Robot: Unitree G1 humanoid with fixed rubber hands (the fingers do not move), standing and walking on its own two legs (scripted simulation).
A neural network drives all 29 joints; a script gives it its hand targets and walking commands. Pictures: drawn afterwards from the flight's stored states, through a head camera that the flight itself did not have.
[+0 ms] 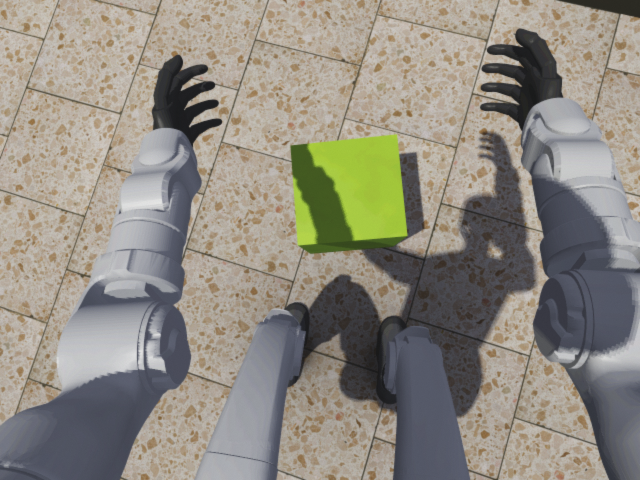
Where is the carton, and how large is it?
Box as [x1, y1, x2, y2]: [290, 134, 406, 253]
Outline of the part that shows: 396,134 290,145 297,241 299,246 310,253 392,246 406,236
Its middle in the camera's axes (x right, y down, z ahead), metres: +0.07 -0.09 +0.88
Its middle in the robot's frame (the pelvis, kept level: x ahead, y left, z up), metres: +0.49 +0.03 -0.52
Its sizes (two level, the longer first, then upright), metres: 0.210 0.200 0.250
